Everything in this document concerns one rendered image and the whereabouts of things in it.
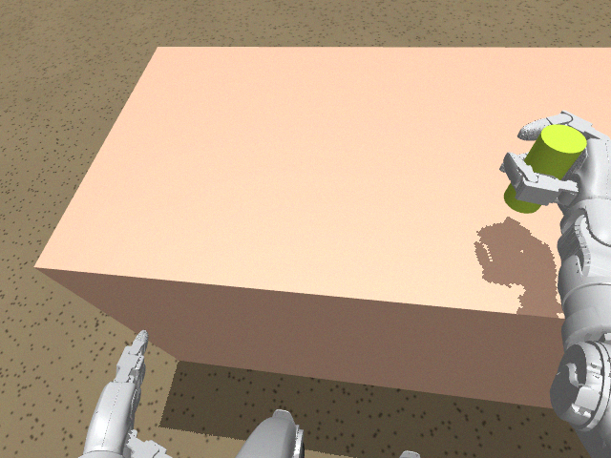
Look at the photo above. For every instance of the right robot arm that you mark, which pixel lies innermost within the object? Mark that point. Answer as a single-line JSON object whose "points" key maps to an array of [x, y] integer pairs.
{"points": [[581, 391]]}

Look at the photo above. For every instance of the right robot hand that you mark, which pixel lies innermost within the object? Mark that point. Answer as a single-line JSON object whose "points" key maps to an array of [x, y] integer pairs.
{"points": [[588, 177]]}

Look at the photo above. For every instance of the can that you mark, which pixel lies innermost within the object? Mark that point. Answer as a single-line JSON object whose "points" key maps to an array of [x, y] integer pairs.
{"points": [[554, 152]]}

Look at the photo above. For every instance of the left robot hand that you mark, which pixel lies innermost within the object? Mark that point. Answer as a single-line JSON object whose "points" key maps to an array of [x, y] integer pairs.
{"points": [[112, 424]]}

